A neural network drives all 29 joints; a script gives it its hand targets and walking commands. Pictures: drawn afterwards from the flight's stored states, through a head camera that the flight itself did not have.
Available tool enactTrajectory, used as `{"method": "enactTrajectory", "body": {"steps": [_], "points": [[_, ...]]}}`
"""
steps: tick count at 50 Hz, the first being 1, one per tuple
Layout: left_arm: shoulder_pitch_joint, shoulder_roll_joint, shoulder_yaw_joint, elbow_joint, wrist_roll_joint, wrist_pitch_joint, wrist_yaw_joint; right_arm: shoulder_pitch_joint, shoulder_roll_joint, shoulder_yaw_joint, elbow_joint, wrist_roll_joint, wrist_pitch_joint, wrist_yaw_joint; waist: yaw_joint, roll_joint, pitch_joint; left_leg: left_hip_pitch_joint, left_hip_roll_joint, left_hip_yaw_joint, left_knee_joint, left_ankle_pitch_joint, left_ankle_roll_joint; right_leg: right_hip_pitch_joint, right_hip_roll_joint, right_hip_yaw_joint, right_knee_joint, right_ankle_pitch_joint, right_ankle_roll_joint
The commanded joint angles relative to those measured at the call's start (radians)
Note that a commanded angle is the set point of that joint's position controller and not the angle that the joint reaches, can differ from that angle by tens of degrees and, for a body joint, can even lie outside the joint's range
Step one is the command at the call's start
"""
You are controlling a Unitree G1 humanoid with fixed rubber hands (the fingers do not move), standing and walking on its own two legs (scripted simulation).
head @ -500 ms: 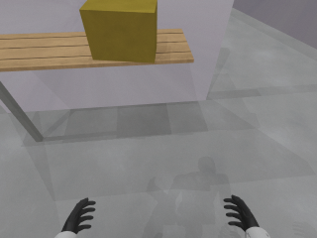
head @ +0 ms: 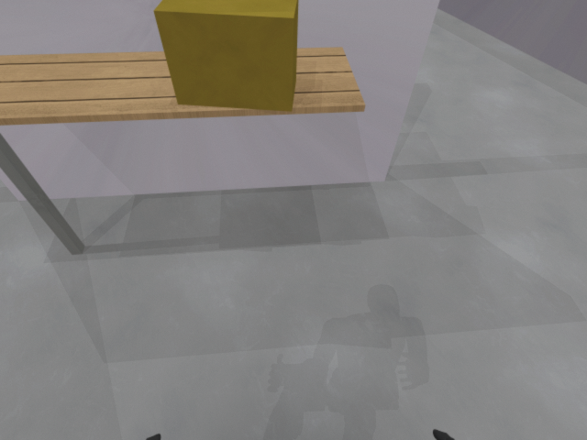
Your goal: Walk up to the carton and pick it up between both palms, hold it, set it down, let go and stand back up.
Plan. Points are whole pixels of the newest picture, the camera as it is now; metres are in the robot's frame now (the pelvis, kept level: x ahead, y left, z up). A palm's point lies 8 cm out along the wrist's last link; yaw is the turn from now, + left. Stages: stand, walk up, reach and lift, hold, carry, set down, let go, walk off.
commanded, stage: stand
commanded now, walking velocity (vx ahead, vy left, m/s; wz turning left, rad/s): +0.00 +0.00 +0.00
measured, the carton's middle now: (235, 51) +1.00 +0.15 +0.03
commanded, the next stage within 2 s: walk up in 1.86 s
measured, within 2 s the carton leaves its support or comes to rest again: neither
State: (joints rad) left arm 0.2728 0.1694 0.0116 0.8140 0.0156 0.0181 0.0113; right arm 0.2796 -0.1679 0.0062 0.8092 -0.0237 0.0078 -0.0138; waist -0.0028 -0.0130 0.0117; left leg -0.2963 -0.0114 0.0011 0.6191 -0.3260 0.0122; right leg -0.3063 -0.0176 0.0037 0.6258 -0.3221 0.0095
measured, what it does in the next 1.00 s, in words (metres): stands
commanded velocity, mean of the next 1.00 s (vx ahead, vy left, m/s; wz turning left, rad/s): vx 0.00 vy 0.00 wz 0.00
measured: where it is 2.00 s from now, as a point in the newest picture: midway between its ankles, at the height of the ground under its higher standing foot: outside the picture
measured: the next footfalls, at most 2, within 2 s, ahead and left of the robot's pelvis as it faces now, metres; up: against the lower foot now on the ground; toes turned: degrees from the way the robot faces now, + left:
none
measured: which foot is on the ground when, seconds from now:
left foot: down 0.00-1.00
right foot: down 0.00-1.00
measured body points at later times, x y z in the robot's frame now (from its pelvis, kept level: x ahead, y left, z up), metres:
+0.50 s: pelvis +0.00 +0.00 +0.01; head +0.00 +0.00 +0.46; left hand +0.01 +0.21 -0.15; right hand +0.02 -0.23 -0.14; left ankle +0.00 +0.11 -0.73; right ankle +0.01 -0.13 -0.73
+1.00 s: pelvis -0.01 +0.00 +0.01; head -0.01 +0.00 +0.46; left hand -0.03 +0.20 -0.15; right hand -0.03 -0.21 -0.15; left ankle +0.00 +0.11 -0.73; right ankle +0.01 -0.13 -0.73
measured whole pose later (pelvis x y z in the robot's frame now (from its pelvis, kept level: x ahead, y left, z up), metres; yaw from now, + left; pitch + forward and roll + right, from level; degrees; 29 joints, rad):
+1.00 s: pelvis -0.01 +0.00 +0.01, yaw +0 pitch -1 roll +0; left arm 0.32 0.09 0.02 1.14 0.01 0.00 0.04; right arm 0.32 -0.10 -0.01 1.13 -0.02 0.00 -0.04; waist 0.00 0.00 0.02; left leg -0.21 -0.01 0.00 0.46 -0.23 0.01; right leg -0.22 -0.01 0.00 0.47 -0.23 0.01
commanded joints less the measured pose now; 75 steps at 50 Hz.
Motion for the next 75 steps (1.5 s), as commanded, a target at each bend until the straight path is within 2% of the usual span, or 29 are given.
{"method": "enactTrajectory", "body": {"steps": [1,7,14,15,16,18,22,27,28,29,31,33,36,38,41,42,43,46,48,50,51,54,56,59,64,68,70,74,75], "points": [[0.012,0.062,0.030,-0.038,0.005,-0.026,0.008,0.030,-0.094,-0.037,-0.036,0.003,-0.027,-0.015,-0.001,0.051,-0.025,-0.016,0.071,-0.088,-0.151,0.100,0.047,0.034,-0.034,0.041,-0.102,0.138,-0.051],[0.054,0.103,0.038,0.032,-0.001,-0.027,0.009,0.039,-0.096,-0.051,0.008,0.001,-0.023,-0.011,-0.005,-0.052,-0.001,0.053,0.056,-0.063,-0.125,0.104,0.036,-0.039,-0.062,0.091,-0.206,0.053,-0.058],[0.065,0.064,0.040,0.088,0.003,-0.032,0.021,0.006,-0.072,-0.038,0.071,0.000,-0.027,-0.016,0.013,-0.023,-0.001,0.058,0.066,-0.071,-0.170,0.140,0.046,0.003,-0.063,0.093,-0.218,0.096,-0.067],[0.093,0.089,0.042,0.100,0.002,-0.036,0.022,0.038,-0.077,-0.047,0.091,0.005,-0.023,-0.021,0.019,0.014,-0.016,0.066,0.068,-0.071,-0.183,0.137,0.042,0.015,-0.060,0.086,-0.219,0.106,-0.060],[0.037,0.071,0.041,0.107,0.003,-0.035,0.018,0.052,-0.064,-0.041,0.100,0.013,-0.030,-0.011,-0.013,-0.034,-0.005,0.030,0.083,-0.088,-0.191,0.130,0.046,0.043,-0.052,0.067,-0.204,0.127,-0.059],[0.073,0.049,0.039,0.126,0.004,-0.033,0.020,0.054,-0.104,-0.047,0.125,0.008,-0.028,-0.022,0.007,0.032,0.011,0.028,0.078,-0.088,-0.209,0.091,0.051,0.058,-0.062,0.077,-0.206,0.123,-0.053],[0.086,0.057,0.039,0.167,0.002,-0.031,0.022,0.059,-0.057,-0.039,0.162,0.011,-0.025,-0.022,0.006,0.070,0.018,-0.003,0.082,-0.100,-0.233,0.078,0.044,0.083,-0.051,0.063,-0.201,0.139,-0.057],[0.064,0.055,0.041,0.211,0.001,-0.032,0.021,0.037,-0.058,-0.046,0.182,0.011,-0.034,-0.022,-0.003,-0.028,-0.003,0.079,0.089,-0.092,-0.226,0.128,0.050,0.051,-0.046,0.051,-0.229,0.147,-0.049],[0.051,0.044,0.035,0.204,0.001,-0.035,0.028,0.055,-0.039,-0.039,0.202,0.008,-0.032,-0.027,-0.003,0.046,0.006,0.058,0.088,-0.084,-0.229,0.138,0.044,0.068,-0.062,0.071,-0.234,0.165,-0.055],[0.071,0.049,0.038,0.217,-0.002,-0.039,0.029,0.058,-0.030,-0.039,0.213,0.015,-0.032,-0.026,0.007,0.010,-0.016,0.062,0.074,-0.079,-0.217,0.144,0.042,0.081,-0.065,0.078,-0.236,0.149,-0.058],[0.107,-0.003,0.025,0.247,-0.003,-0.036,0.028,0.072,-0.031,-0.039,0.233,0.007,-0.028,-0.028,0.005,0.035,0.047,0.072,0.076,-0.071,-0.218,0.146,0.036,0.054,-0.060,0.078,-0.236,0.159,-0.052],[0.087,0.020,0.025,0.259,-0.004,-0.030,0.032,0.109,-0.053,-0.049,0.258,0.014,-0.022,-0.027,-0.014,-0.032,0.073,0.039,0.074,-0.076,-0.227,0.147,0.034,0.054,-0.059,0.074,-0.254,0.161,-0.049],[0.108,0.031,0.031,0.277,0.002,-0.027,0.031,0.073,-0.039,-0.044,0.256,0.007,-0.026,-0.028,0.000,-0.032,0.029,0.050,0.078,-0.077,-0.237,0.132,0.038,0.098,-0.056,0.061,-0.235,0.139,-0.049],[0.102,0.029,0.030,0.274,-0.006,-0.028,0.030,0.091,-0.033,-0.035,0.284,0.008,-0.021,-0.034,0.014,0.045,0.108,0.036,0.078,-0.075,-0.254,0.132,0.030,0.057,-0.069,0.074,-0.256,0.119,-0.046],[0.107,0.007,0.027,0.294,-0.002,-0.017,0.031,0.108,0.013,-0.025,0.290,0.006,-0.022,-0.034,0.009,0.048,0.082,0.020,0.085,-0.094,-0.267,0.038,0.032,0.064,-0.053,0.061,-0.243,0.108,-0.045],[0.098,0.023,0.031,0.296,0.000,-0.014,0.026,0.080,0.005,-0.030,0.278,0.009,-0.021,-0.027,0.002,-0.007,0.069,0.017,0.079,-0.086,-0.276,0.024,0.031,0.070,-0.040,0.042,-0.236,0.089,-0.037],[0.108,0.020,0.029,0.295,-0.005,-0.019,0.028,0.054,-0.021,-0.037,0.275,0.009,-0.020,-0.032,0.022,0.027,0.090,0.025,0.076,-0.083,-0.270,0.048,0.034,0.046,-0.046,0.054,-0.250,0.085,-0.040],[0.087,-0.006,0.020,0.300,-0.004,-0.024,0.030,0.104,-0.038,-0.038,0.296,0.007,-0.020,-0.032,-0.012,0.021,0.092,0.045,0.086,-0.092,-0.271,0.105,0.037,0.036,-0.057,0.058,-0.259,0.118,-0.038],[0.119,-0.028,0.016,0.318,-0.007,-0.027,0.034,0.104,-0.003,-0.032,0.301,0.004,-0.019,-0.035,0.004,0.044,0.045,0.073,0.082,-0.078,-0.259,0.104,0.036,0.055,-0.053,0.062,-0.243,0.146,-0.044],[0.089,-0.004,0.021,0.313,0.001,-0.023,0.034,0.101,-0.001,-0.030,0.303,0.010,-0.017,-0.036,0.002,-0.024,0.088,0.022,0.095,-0.101,-0.271,0.071,0.030,0.056,-0.042,0.040,-0.237,0.124,-0.032],[0.084,0.011,0.028,0.312,0.003,-0.022,0.037,0.123,0.019,-0.021,0.314,0.007,-0.018,-0.035,-0.007,0.020,0.066,0.027,0.089,-0.096,-0.282,0.050,0.030,0.073,-0.050,0.060,-0.240,0.125,-0.036],[0.113,0.002,0.024,0.319,0.002,-0.020,0.035,0.119,-0.004,-0.027,0.312,0.006,-0.021,-0.035,0.000,-0.016,0.067,0.025,0.099,-0.114,-0.282,0.056,0.035,0.071,-0.049,0.040,-0.241,0.105,-0.036],[0.137,-0.031,0.014,0.330,-0.001,-0.024,0.037,0.105,-0.009,-0.030,0.319,0.009,-0.016,-0.034,0.006,0.035,0.098,0.029,0.084,-0.087,-0.268,0.100,0.030,0.058,-0.063,0.063,-0.255,0.117,-0.041],[0.142,0.015,0.025,0.327,-0.002,-0.017,0.029,0.097,-0.010,-0.029,0.312,0.004,-0.013,-0.031,0.014,0.021,0.097,-0.018,0.087,-0.100,-0.297,-0.023,0.028,0.066,-0.040,0.048,-0.247,0.083,-0.031],[0.157,-0.011,0.017,0.334,-0.002,-0.024,0.035,0.110,-0.007,-0.033,0.314,0.010,-0.016,-0.032,0.014,-0.040,0.050,0.062,0.065,-0.061,-0.230,0.117,0.023,0.043,-0.072,0.091,-0.305,0.035,-0.041],[0.121,0.007,0.022,0.323,0.000,-0.032,0.028,0.106,0.006,-0.029,0.314,0.012,-0.022,-0.030,0.006,-0.032,0.066,0.074,0.076,-0.065,-0.233,0.148,0.022,0.034,-0.063,0.079,-0.291,0.097,-0.048],[0.117,-0.022,0.015,0.322,0.000,-0.035,0.031,0.129,0.012,-0.025,0.331,0.011,-0.013,-0.028,-0.004,0.019,0.044,0.083,0.079,-0.066,-0.243,0.158,0.017,0.062,-0.065,0.076,-0.271,0.135,-0.052],[0.111,-0.005,0.016,0.326,-0.005,-0.034,0.036,0.130,-0.002,-0.023,0.328,0.007,-0.022,-0.030,-0.009,-0.006,0.071,0.091,0.091,-0.067,-0.243,0.173,0.019,0.055,-0.061,0.083,-0.274,0.141,-0.053],[0.126,-0.027,0.012,0.324,-0.006,-0.037,0.037,0.126,-0.013,-0.035,0.332,0.005,-0.020,-0.033,0.001,0.042,0.061,0.113,0.083,-0.070,-0.232,0.180,0.017,0.038,-0.059,0.081,-0.274,0.142,-0.051]]}}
